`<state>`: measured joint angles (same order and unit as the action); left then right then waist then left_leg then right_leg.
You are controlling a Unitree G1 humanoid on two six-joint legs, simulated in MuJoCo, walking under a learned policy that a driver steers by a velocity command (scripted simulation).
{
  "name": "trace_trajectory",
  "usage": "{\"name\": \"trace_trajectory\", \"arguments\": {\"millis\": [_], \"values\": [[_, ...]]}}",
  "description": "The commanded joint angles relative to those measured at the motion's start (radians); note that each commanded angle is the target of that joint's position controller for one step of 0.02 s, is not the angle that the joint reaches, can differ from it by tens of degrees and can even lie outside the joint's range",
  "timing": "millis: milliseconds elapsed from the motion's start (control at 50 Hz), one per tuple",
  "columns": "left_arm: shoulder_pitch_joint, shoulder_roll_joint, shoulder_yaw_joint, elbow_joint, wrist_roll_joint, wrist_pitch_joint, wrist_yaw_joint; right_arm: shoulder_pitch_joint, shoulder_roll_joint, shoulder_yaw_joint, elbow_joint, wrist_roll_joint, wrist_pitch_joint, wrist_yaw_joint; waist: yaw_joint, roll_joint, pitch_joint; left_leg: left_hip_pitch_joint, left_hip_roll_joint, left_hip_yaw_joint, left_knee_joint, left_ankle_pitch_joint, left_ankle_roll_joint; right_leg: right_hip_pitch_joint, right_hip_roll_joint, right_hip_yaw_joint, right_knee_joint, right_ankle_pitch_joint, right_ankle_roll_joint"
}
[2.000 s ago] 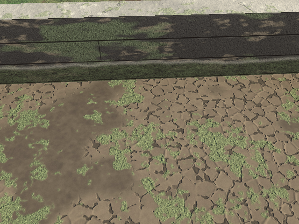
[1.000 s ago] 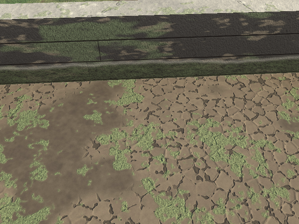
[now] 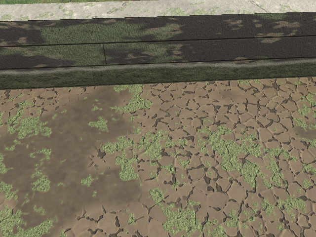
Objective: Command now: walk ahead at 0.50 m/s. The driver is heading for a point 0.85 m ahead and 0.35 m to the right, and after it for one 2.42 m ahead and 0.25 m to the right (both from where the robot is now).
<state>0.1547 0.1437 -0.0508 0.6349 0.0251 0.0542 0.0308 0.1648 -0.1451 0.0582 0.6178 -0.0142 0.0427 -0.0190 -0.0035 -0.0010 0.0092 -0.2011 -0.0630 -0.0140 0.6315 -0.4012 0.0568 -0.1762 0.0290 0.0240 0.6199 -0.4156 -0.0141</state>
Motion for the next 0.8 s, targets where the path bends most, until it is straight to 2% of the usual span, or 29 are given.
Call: {"name": "trace_trajectory", "arguments": {"millis": [20,800], "values": [[-0.060,0.061,0.016,-0.086,0.000,-0.016,0.002,-0.058,-0.064,-0.018,-0.086,0.000,-0.016,-0.002,0.000,0.005,-0.057,0.007,0.071,-0.082,-0.086,0.402,0.007,0.004,-0.032,0.041,-0.058,0.344,-0.009],[-0.060,0.061,0.015,-0.086,0.000,-0.016,0.002,-0.056,-0.064,-0.017,-0.087,0.000,-0.017,-0.002,0.000,0.005,-0.056,0.005,0.072,-0.081,-0.086,0.394,0.007,0.001,-0.032,0.043,-0.059,0.340,-0.009]]}}
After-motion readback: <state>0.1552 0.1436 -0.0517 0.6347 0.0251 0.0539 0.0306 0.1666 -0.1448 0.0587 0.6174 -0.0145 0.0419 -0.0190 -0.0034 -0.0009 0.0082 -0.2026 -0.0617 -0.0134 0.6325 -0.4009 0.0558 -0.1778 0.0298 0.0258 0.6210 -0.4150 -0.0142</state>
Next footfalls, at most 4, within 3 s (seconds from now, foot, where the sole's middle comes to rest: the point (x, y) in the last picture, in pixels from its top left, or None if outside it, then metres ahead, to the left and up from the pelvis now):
none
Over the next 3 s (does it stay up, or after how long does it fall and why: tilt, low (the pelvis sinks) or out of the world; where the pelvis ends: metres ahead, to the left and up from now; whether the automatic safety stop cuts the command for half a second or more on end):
stays up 0.01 0.00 0.01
